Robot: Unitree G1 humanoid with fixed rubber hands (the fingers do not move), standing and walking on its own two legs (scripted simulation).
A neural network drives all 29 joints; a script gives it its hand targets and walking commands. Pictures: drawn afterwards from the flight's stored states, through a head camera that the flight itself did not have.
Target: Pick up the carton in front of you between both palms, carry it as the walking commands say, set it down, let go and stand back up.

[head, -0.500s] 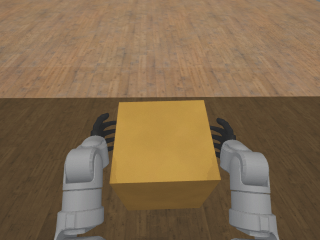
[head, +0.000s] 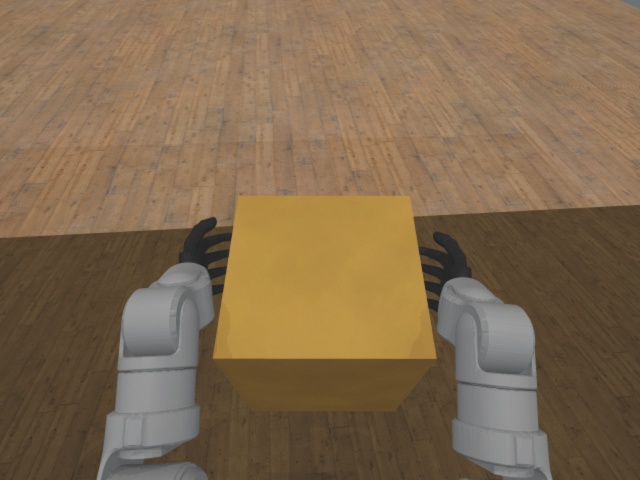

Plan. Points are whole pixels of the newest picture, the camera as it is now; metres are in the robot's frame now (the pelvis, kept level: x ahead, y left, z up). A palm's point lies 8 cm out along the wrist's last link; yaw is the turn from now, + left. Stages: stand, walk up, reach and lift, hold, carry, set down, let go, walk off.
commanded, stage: carry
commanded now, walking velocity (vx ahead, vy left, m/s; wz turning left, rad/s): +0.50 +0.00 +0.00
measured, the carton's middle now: (323, 313) +0.35 +0.00 +0.03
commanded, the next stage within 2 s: none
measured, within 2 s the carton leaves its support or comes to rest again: neither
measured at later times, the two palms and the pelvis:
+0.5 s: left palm (235, 165) +0.65 +0.16 +0.07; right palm (398, 167) +0.65 -0.14 +0.06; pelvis +0.32 +0.00 -0.05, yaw +2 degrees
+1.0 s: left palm (238, 100) +0.97 +0.20 +0.03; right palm (359, 104) +0.97 -0.10 +0.03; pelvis +0.64 +0.04 -0.11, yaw +0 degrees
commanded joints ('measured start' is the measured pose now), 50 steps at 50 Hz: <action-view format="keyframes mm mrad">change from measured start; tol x32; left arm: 1 -590 -890 -581 -115 -245 26 -95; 50 -536 -782 -617 -86 -287 29 -97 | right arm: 1 -705 833 641 -152 342 -27 98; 50 -471 630 538 -25 218 -19 56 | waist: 1 -7 -17 -348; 24 94 -230 -523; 50 -58 231 -552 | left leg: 1 426 365 -549 -241 84 126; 9 616 252 -279 -164 714 -7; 20 513 161 -134 185 666 -86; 24 -351 2 -172 966 -575 -150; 42 -171 29 0 -133 283 -81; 46 241 42 4 -311 403 -41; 48 666 325 -267 -46 959 -48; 50 878 505 -712 -88 406 228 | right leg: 1 -273 -92 44 -70 100 0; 16 -257 15 -149 -876 692 -26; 21 336 -57 -88 -1065 859 -58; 23 820 -438 437 -768 1418 -238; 26 583 -361 498 -959 529 -282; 35 516 -235 177 -921 1104 -131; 46 431 -127 9 -500 955 -50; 48 -10 -26 -36 -159 58 -12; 50 -361 9 55 180 -93 21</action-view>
